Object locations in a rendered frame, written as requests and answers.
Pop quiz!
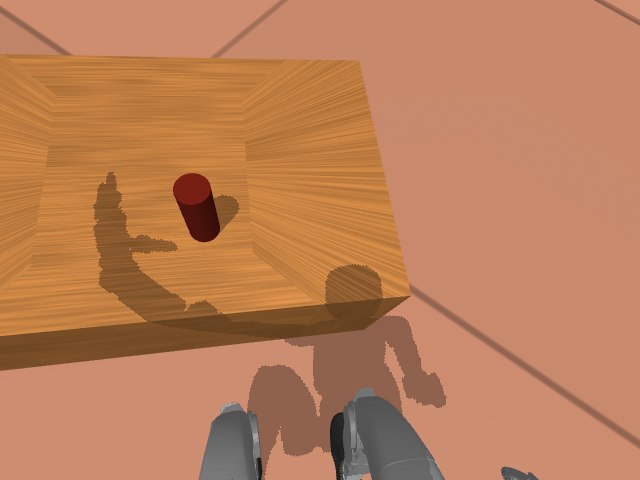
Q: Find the can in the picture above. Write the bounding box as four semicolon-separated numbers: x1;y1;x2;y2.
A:
173;173;220;242

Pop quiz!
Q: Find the right robot foot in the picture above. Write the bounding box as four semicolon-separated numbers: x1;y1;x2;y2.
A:
330;412;362;480

